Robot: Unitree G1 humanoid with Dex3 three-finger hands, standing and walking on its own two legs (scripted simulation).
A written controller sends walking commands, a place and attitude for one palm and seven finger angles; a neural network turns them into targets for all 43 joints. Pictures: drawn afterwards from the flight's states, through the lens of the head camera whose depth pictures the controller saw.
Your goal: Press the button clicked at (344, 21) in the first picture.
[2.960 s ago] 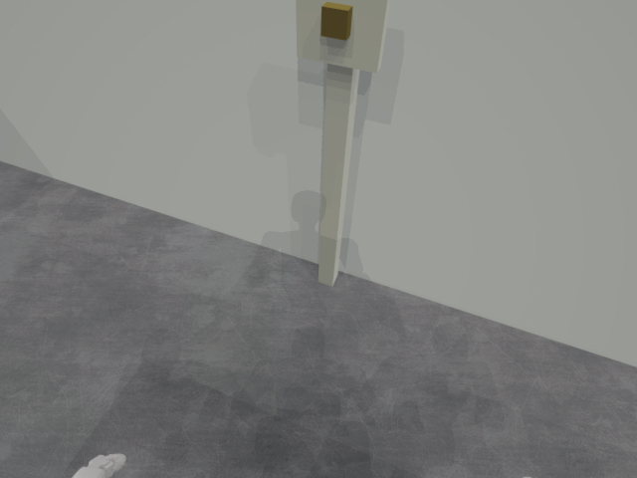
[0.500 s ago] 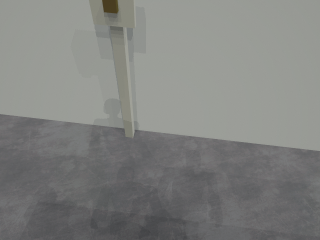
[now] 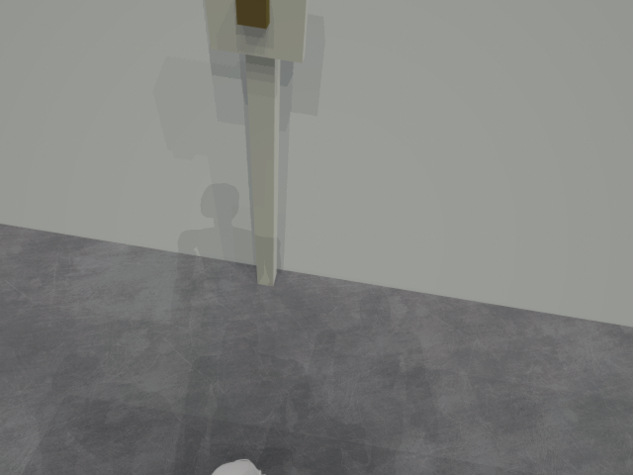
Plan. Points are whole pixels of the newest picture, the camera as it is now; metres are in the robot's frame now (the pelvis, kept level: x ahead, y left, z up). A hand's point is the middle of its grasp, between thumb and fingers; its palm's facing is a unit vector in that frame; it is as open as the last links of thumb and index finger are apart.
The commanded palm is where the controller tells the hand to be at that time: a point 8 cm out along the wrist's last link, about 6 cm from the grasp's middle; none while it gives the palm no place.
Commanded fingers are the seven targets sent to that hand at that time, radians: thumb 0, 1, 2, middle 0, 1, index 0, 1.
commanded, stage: take the last steps up to it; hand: left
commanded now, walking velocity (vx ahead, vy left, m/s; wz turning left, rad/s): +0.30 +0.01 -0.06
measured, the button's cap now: (253, 6) +0.79 +0.19 +0.21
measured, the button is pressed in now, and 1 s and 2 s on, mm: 0 0 0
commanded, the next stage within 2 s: come to a stop and stand still in 0.48 s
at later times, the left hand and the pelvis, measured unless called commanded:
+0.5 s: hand (223, 363) +0.29 +0.17 -0.14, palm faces -0.07 -0.99 -0.15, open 7.4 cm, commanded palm none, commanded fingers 0.00 0.90 0.90 -0.20 -0.30 -0.20 -0.30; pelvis +0.18 +0.01 +0.02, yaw -3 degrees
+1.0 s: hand (183, 372) +0.28 +0.23 -0.17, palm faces +0.05 -0.98 -0.18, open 7.3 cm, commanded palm none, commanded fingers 0.00 0.90 0.90 -0.20 -0.30 -0.20 -0.30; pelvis +0.25 +0.04 +0.01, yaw -2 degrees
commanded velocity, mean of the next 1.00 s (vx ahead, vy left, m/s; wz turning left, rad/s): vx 0.05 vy -0.02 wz -0.02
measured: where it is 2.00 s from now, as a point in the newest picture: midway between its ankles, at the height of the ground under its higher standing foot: outside the picture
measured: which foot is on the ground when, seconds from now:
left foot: down 0.00-0.54, up 0.56-0.86, down 0.88-1.00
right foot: up 0.00-0.50, down 0.52-0.90, up 0.92-1.00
